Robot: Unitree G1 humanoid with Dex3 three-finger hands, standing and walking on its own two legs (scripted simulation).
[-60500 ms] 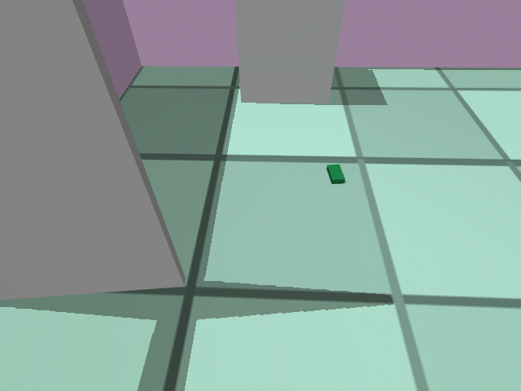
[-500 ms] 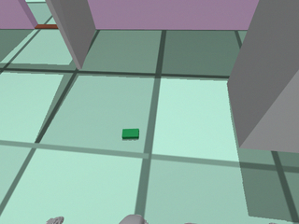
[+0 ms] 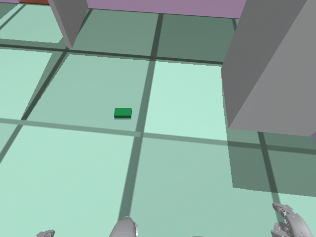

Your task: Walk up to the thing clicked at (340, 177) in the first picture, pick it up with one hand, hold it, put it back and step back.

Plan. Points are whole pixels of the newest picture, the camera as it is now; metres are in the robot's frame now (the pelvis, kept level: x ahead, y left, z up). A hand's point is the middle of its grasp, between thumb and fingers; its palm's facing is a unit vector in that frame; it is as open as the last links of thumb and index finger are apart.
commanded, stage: step back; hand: left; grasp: from above
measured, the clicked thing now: (123, 113) +0.97 +0.30 -0.73
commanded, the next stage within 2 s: stand in 1.22 s
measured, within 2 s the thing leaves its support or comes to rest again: neither
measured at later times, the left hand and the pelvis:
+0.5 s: hand out of the picture -0.04 +0.26 -0.12, palm faces +0.12 -0.92 -0.38, open 7.4 cm; pelvis -0.08 -0.02 +0.02, yaw +6 degrees
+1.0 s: hand out of the picture -0.01 +0.27 -0.14, palm faces +0.15 -0.92 -0.35, open 7.4 cm; pelvis -0.04 +0.00 +0.02, yaw +8 degrees
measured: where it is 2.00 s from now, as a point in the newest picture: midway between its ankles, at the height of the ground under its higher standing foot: outside the picture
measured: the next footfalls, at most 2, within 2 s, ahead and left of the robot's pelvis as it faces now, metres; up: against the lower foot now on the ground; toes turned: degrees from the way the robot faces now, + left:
left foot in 0.32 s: -0.05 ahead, +0.10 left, +0.00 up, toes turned +4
left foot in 0.88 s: +0.02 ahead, +0.13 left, +0.00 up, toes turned +9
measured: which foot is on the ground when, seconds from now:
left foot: down 0.00-0.04, up 0.06-0.30, down 0.32-0.60, up 0.62-0.86, down 0.88-1.00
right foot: down 0.00-1.00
